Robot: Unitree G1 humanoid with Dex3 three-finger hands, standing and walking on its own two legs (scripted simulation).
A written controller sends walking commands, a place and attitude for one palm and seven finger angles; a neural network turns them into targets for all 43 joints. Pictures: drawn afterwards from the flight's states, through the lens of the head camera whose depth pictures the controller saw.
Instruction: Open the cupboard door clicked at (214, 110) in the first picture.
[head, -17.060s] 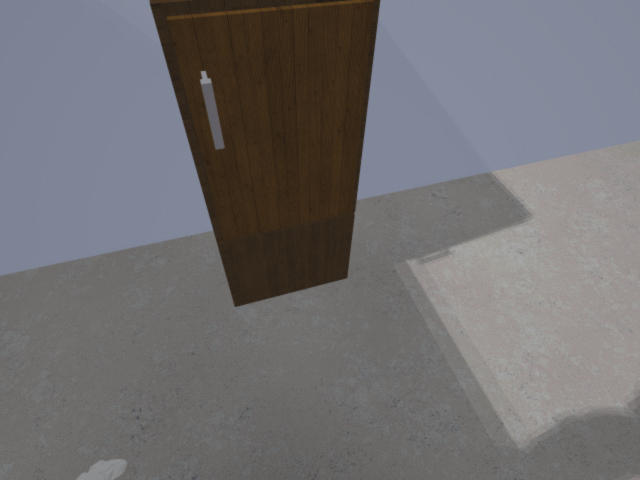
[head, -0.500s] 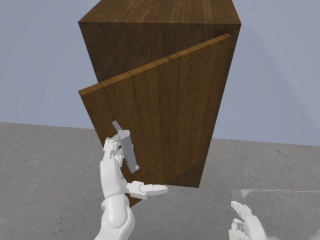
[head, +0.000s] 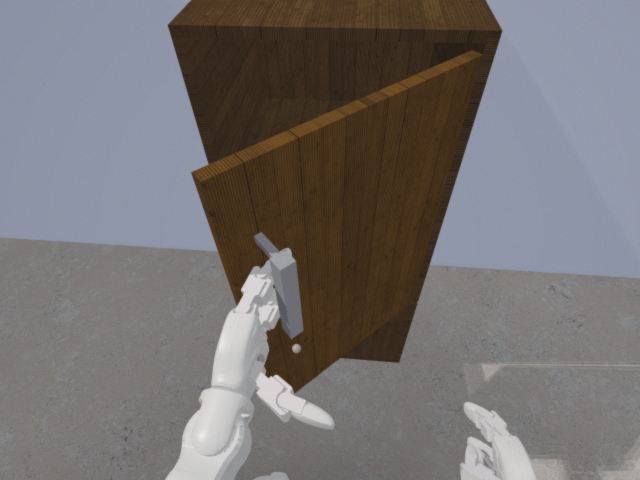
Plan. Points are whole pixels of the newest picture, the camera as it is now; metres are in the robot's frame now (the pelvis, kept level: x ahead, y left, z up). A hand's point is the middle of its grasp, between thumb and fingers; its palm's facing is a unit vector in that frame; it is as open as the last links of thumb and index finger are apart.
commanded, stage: slide the hand sideways off the handle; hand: left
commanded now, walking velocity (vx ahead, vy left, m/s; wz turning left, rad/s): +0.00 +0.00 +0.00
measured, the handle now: (279, 287) +0.32 +0.07 +0.09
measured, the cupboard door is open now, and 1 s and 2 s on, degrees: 44 42 42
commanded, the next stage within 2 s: draw the hand back to the body in 0.88 s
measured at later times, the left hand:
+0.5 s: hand (258, 369) +0.23 +0.08 +0.08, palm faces -0.09 -1.00 -0.02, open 16.1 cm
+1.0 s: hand (208, 393) +0.20 +0.13 +0.07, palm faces -0.07 -1.00 -0.02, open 16.3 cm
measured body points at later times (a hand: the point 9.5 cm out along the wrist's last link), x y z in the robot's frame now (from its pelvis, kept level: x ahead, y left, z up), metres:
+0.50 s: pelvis +0.01 +0.00 +0.00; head +0.03 -0.02 +0.45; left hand +0.23 +0.13 +0.08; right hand +0.19 -0.23 -0.08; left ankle +0.04 +0.10 -0.69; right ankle -0.02 -0.10 -0.69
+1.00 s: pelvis +0.01 -0.01 -0.01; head +0.04 -0.02 +0.44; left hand +0.20 +0.18 +0.08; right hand +0.19 -0.25 -0.08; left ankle +0.04 +0.10 -0.69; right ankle -0.02 -0.10 -0.69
